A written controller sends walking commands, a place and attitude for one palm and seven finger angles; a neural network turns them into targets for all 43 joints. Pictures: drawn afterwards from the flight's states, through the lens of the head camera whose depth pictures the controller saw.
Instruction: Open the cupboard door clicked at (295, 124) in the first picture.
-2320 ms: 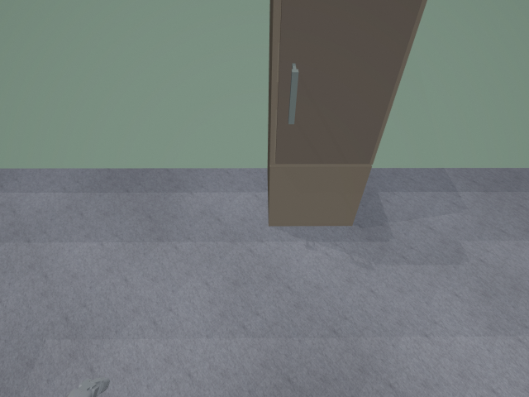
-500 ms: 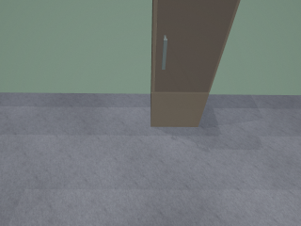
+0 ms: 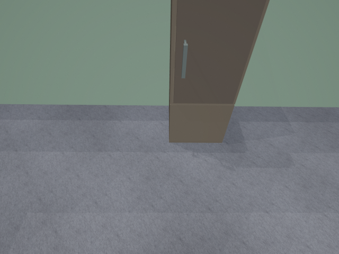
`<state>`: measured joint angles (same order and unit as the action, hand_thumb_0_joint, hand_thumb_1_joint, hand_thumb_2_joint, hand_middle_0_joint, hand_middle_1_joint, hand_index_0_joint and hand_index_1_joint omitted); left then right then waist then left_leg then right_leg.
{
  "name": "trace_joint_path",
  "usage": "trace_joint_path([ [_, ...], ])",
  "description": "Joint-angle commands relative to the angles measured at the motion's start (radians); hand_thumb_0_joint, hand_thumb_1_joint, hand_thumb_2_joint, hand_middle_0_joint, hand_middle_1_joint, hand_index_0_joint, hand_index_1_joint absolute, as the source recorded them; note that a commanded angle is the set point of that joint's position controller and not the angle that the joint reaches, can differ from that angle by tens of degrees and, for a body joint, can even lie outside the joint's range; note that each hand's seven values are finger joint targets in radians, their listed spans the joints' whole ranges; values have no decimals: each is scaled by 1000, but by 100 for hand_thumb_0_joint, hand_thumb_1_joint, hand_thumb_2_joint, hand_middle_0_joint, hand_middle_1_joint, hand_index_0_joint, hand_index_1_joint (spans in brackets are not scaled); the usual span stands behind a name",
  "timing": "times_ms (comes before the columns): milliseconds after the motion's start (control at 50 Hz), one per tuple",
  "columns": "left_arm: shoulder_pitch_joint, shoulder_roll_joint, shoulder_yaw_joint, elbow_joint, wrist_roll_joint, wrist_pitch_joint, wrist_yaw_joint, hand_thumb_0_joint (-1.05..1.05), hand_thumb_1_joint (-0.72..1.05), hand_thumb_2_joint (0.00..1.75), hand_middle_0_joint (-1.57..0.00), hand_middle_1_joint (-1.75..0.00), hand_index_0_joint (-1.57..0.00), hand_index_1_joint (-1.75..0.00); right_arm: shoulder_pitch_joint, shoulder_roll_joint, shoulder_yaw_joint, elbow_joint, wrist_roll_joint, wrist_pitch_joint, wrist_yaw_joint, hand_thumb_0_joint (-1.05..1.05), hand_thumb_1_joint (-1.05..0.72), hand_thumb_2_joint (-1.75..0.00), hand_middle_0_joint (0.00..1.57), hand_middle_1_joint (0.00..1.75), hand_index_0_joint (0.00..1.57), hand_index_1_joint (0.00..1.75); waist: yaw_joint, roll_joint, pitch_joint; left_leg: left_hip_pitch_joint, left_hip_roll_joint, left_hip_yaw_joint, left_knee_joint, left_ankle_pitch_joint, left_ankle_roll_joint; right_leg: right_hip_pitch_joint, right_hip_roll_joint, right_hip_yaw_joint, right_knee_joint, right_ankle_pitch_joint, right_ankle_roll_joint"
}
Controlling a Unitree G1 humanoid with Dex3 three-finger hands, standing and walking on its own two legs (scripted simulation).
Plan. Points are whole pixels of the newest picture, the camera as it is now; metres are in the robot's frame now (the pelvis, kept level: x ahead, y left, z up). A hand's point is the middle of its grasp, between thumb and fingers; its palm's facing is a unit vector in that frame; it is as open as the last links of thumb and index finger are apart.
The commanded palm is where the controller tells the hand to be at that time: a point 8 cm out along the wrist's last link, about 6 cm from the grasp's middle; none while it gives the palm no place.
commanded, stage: look at it before walking up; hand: left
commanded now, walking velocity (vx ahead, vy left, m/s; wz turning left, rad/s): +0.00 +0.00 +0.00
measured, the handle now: (184, 59) +0.98 -0.01 -0.05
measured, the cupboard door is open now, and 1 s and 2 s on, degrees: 0 0 0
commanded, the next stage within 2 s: walk to a spot facing it in 0.32 s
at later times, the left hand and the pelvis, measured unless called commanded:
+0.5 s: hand out of the picture +0.07 +0.25 -0.16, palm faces -0.03 -0.94 -0.34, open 7.4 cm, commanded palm none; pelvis +0.00 +0.00 +0.00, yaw +0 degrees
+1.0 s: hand out of the picture +0.04 +0.14 -0.17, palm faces -0.18 -0.95 -0.26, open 7.4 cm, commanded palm none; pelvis -0.03 -0.05 -0.01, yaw -14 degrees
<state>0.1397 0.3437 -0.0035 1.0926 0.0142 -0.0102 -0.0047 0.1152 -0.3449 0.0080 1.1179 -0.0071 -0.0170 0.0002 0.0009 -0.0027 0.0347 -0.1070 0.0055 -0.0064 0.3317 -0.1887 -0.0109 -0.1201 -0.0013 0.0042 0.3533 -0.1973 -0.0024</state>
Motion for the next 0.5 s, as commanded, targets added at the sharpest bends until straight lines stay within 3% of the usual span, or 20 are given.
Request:
trace_joint_path([
  [0, -39, 211, 40, -64, -3, -21, 15, 0, 90, 90, -20, -30, -20, -30, -48, -208, -38, -62, 1, -20, -16, 0, -90, -90, 20, 30, 20, 30, 2, 0, -65, 5, 114, -93, -42, 145, 31, 6, -119, 100, -61, 145, -23],
  [200, -38, 211, 40, -62, -2, -19, 14, 0, 90, 90, -20, -30, -20, -30, -49, -209, -38, -58, 0, -18, -14, 0, -90, -90, 20, 30, 20, 30, 2, -6, -42, -4, 112, -96, -52, 105, 31, -13, -116, 105, -74, 94, -22],
  [420, -37, 214, 40, -59, -2, -19, 14, 0, 90, 90, -20, -30, -20, -30, -49, -214, -39, -57, 0, -21, -16, 0, -90, -90, 20, 30, 20, 30, 3, 7, -53, 14, 117, -87, -47, 132, 31, -13, -116, 106, -68, 132, -23],
  [440, -39, 208, 43, -67, -2, -14, 13, 0, 90, 90, -20, -30, -20, -30, -42, -209, -42, -59, -1, -20, -18, 0, -90, -90, 20, 30, 20, 30, 0, 7, -52, 22, 121, -76, -32, 137, 30, -28, -112, 111, -56, 152, -24],
  [480, -5, 129, 34, -63, -2, 8, 17, 0, 90, 90, -20, -30, -20, -30, 4, -122, -31, -54, -4, -6, -22, 0, -90, -90, 20, 30, 20, 30, -4, 4, -47, 23, 127, -41, 10, 150, 17, -65, -107, 117, -10, 201, -16],
])
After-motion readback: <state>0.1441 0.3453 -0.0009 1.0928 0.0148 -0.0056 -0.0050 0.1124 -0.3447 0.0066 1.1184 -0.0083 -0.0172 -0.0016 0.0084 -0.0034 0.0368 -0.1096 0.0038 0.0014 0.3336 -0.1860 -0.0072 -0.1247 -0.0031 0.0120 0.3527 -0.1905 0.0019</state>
